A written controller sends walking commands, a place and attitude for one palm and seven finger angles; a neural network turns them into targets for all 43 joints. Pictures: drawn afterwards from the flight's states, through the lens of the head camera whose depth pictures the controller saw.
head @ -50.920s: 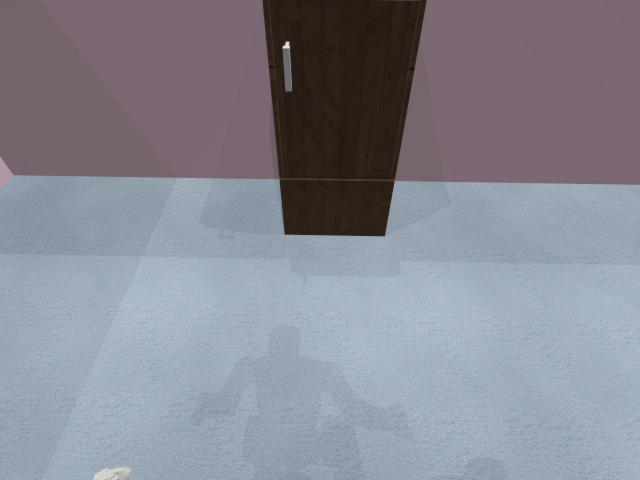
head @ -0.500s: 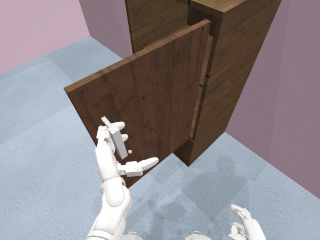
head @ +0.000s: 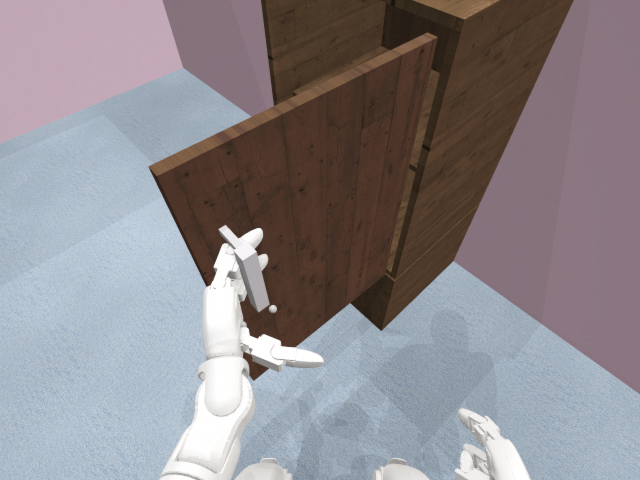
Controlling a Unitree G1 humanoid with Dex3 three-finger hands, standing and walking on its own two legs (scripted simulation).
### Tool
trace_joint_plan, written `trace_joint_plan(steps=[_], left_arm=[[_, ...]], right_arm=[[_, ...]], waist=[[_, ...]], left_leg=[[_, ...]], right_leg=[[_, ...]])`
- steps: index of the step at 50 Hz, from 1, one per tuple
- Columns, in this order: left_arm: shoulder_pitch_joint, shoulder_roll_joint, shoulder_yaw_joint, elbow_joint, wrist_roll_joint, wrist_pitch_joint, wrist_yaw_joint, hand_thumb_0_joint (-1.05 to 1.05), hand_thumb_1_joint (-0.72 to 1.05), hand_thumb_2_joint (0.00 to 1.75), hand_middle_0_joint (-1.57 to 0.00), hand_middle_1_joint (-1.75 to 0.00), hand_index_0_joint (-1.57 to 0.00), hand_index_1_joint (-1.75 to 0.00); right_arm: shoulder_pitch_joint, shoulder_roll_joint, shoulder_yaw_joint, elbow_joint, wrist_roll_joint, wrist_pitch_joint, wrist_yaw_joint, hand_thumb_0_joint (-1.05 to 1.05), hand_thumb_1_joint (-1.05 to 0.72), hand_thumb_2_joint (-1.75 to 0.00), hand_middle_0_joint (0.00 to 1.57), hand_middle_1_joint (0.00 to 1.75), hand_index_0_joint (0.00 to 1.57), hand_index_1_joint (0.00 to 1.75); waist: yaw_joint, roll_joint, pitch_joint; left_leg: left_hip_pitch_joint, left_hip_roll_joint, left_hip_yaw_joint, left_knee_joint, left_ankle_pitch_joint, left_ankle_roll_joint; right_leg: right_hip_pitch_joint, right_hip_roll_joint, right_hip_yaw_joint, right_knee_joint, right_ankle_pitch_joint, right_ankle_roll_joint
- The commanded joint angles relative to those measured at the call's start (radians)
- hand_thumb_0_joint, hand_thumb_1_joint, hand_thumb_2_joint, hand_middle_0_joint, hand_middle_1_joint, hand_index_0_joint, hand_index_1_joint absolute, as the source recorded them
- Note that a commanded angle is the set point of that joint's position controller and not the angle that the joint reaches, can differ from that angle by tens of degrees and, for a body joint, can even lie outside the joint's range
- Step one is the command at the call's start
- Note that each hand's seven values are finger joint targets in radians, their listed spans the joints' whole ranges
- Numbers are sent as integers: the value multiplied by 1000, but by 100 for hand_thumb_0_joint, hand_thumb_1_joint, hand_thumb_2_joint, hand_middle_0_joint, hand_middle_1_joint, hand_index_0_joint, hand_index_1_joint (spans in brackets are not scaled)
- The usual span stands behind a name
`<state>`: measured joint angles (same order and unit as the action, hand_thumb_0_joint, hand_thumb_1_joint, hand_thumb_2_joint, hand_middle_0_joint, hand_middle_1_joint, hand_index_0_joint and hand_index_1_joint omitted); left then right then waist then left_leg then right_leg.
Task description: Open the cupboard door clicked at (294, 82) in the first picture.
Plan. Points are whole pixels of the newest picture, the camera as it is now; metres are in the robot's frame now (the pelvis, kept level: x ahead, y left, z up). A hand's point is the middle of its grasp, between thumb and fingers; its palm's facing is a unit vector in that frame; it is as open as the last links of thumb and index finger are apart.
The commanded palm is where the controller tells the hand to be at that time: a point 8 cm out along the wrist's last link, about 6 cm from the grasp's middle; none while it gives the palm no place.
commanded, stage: slide the hand sideways off the handle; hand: left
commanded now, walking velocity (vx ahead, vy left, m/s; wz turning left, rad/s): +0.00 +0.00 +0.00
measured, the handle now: (244, 270) +0.36 +0.12 +0.06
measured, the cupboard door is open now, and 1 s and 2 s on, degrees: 88 89 89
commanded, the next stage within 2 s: draw the hand back to the body in 1.10 s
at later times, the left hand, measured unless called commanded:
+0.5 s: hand (249, 346) +0.26 +0.10 +0.05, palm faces -0.07 -1.00 -0.01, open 16.3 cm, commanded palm +0.24 +0.16 +0.05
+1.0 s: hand (206, 375) +0.23 +0.14 +0.05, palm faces -0.01 -1.00 -0.05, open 16.1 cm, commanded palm +0.20 +0.21 +0.05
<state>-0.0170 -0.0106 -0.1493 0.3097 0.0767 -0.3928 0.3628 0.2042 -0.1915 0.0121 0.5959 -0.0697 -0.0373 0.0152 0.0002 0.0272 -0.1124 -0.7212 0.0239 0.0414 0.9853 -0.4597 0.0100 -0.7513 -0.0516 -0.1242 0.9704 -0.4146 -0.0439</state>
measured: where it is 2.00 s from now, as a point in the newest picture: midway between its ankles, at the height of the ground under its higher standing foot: outside the picture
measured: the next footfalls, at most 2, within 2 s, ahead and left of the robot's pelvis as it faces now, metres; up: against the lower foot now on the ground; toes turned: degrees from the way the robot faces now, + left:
none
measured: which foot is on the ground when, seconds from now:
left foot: down 0.00-1.00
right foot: down 0.00-1.00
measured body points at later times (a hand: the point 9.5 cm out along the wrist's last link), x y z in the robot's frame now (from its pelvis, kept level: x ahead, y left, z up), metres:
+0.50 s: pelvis +0.01 +0.01 -0.01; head +0.06 +0.01 +0.44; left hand +0.26 +0.15 +0.05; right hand +0.18 -0.21 -0.09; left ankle +0.02 +0.11 -0.68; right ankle +0.04 -0.10 -0.68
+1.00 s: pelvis +0.02 +0.00 -0.01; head +0.08 -0.01 +0.43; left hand +0.22 +0.20 +0.05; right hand +0.20 -0.23 -0.09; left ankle +0.02 +0.11 -0.68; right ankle +0.04 -0.10 -0.68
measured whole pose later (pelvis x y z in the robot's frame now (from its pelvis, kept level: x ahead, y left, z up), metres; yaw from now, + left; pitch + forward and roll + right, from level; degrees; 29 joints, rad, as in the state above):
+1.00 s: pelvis +0.02 +0.00 -0.01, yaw +0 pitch +13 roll -1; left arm 0.49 0.16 0.01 -0.16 -0.17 -0.36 -0.12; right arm 0.26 -0.23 0.01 0.45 0.00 -0.10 -0.03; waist 0.01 0.04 -0.13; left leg -0.78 0.04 0.03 1.09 -0.54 0.01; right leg -0.80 -0.04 -0.13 1.05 -0.49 -0.04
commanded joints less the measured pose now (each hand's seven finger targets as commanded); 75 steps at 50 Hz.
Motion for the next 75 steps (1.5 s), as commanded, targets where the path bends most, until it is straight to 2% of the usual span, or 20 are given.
trace_joint_plan(steps=[1, 3, 5, 7, 9, 12, 15, 18, 21, 29, 32, 34, 39, 41, 47, 56, 60, 63, 70, 75], left_arm=[[-290, 56, -109, -288, -74, -96, -377, 0, -50, 30, -15, -30, -15, -30], [-279, 4, -94, -295, -179, -66, -416, 0, -50, 30, -15, -30, -15, -30], [-196, 12, -36, -294, -225, -44, -394, 0, -50, 30, -15, -30, -15, -30], [-146, 62, 25, -308, -209, -36, -349, 0, -50, 30, -15, -30, -15, -30], [-81, 83, 31, -327, -165, -34, -314, 0, -50, 30, -15, -30, -15, -30], [-45, 83, 17, -381, -122, -41, -291, 0, -50, 30, -15, -30, -15, -30], [25, 107, 37, -412, -115, -33, -293, 0, -50, 30, -15, -30, -15, -30], [87, 110, 41, -476, -127, -32, -308, 0, -50, 30, -15, -30, -15, -30], [84, 108, 30, -511, -139, -29, -321, 0, -50, 30, -15, -30, -15, -30], [219, 169, 101, -563, -171, -15, -363, 0, -50, 30, -15, -30, -15, -30], [238, 183, 126, -594, -185, -10, -380, 0, -50, 30, -15, -30, -15, -30], [333, 189, 150, -587, -199, -2, -391, 0, -50, 30, -15, -30, -15, -30], [431, 216, 192, -625, -222, -3, -417, 0, -50, 30, -15, -30, -15, -30], [411, 211, 180, -652, -225, -14, -428, 0, -50, 30, -15, -30, -15, -30], [497, 256, 238, -689, -257, -44, -475, 0, -50, 30, -15, -30, -15, -30], [470, 278, 255, -700, -317, -48, -573, 0, -50, 30, -15, -30, -15, -30], [503, 278, 259, -703, -320, -32, -577, 0, -50, 30, -15, -30, -15, -30], [512, 341, 320, -784, -323, -8, -558, 0, -50, 30, -15, -30, -15, -30], [558, 332, 342, -779, -352, 59, -558, 0, -50, 30, -15, -30, -15, -30], [551, 342, 343, -803, -369, 80, -587, 0, -50, 30, -15, -30, -15, -30]], right_arm=[[-19, -131, -37, -175, 53, -73, -29, 0, -90, -90, 20, 30, 20, 30], [-38, -130, -28, -193, 74, -91, -36, 0, -90, -90, 20, 30, 20, 30], [-40, -135, -28, -205, 80, -105, -33, 0, -90, -90, 20, 30, 20, 30], [-34, -141, -30, -210, 74, -106, -26, 0, -90, -90, 20, 30, 20, 30], [-27, -142, -32, -224, 67, -102, -13, 0, -90, -90, 20, 30, 20, 30], [-21, -137, -35, -242, 60, -93, 0, 0, -90, -90, 20, 30, 20, 30], [-17, -137, -36, -260, 60, -83, 0, 0, -90, -90, 20, 30, 20, 30], [-15, -134, -36, -275, 62, -82, -4, 0, -90, -90, 20, 30, 20, 30], [-17, -136, -33, -276, 65, -87, -12, 0, -90, -90, 20, 30, 20, 30], [-2, -140, -33, -286, 68, -101, -30, 0, -90, -90, 20, 30, 20, 30], [-3, -137, -34, -288, 69, -105, -33, 0, -90, -90, 20, 30, 20, 30], [2, -138, -35, -298, 72, -104, -36, 0, -90, -90, 20, 30, 20, 30], [9, -137, -40, -305, 76, -105, -40, 0, -90, -90, 20, 30, 20, 30], [4, -137, -40, -308, 76, -111, -40, 0, -90, -90, 20, 30, 20, 30], [13, -140, -50, -307, 78, -121, -48, 0, -90, -90, 20, 30, 20, 30], [13, -153, -50, -301, 86, -146, -69, 0, -90, -90, 20, 30, 20, 30], [12, -151, -51, -304, 87, -153, -72, 0, -90, -90, 20, 30, 20, 30], [12, -147, -51, -320, 94, -145, -75, 0, -90, -90, 20, 30, 20, 30], [-1, -141, -37, -319, 106, -137, -81, 0, -90, -90, 20, 30, 20, 30], [-4, -149, -27, -318, 110, -158, -84, 0, -90, -90, 20, 30, 20, 30]], waist=[[-61, -43, -254], [-52, -68, -211], [-24, -84, -207], [-6, -110, -213], [9, -80, -218], [5, -55, -218], [10, -74, -220], [12, -50, -217], [-9, -48, -185], [2, -68, -208], [5, -40, -221], [20, -61, -222], [17, -67, -208], [6, -31, -190], [9, -35, -212], [-17, -37, -199], [0, -21, -227], [21, 17, -255], [11, -18, -165], [11, 12, -120]], left_leg=[[104, -34, -60, -137, 133, 16], [101, -34, -71, -157, 82, 12], [98, -35, -76, -172, 75, 6], [85, -38, -74, -171, 87, 5], [79, -38, -69, -167, 117, 4], [76, -34, -64, -154, 129, 2], [63, -32, -60, -150, 140, 3], [67, -32, -58, -146, 144, 1], [57, -29, -67, -136, 122, 1], [28, -35, -68, -109, 154, 3], [28, -38, -62, -98, 160, 0], [22, -37, -64, -101, 193, -1], [7, -37, -58, -85, 215, -2], [0, -39, -58, -74, 192, -2], [-28, -41, -58, -40, 196, -3], [-68, -40, -63, 7, 156, 2], [-56, -40, -65, 3, 183, 2], [-5, -41, -64, -38, 199, 2], [33, -36, -70, -105, 180, 1], [92, -30, -79, -155, 177, 0]], right_leg=[[205, 27, 112, -158, 195, 6], [183, 34, 95, -180, 101, 11], [180, 37, 77, -175, 64, 11], [189, 36, 74, -164, 68, 12], [190, 35, 74, -143, 96, 8], [172, 34, 73, -121, 116, 5], [188, 37, 77, -118, 135, 5], [187, 41, 75, -113, 142, 4], [150, 43, 70, -108, 118, 8], [177, 47, 77, -96, 155, 9], [178, 45, 80, -89, 170, 11], [203, 50, 76, -86, 202, 8], [213, 51, 81, -82, 243, 13], [181, 48, 84, -77, 219, 15], [185, 49, 97, -64, 225, 15], [151, 44, 130, -83, 139, 22], [161, 46, 117, -67, 165, 19], [205, 51, 111, -85, 173, 16], [242, 55, 95, -159, 152, 23], [240, 62, 71, -186, 140, 20]])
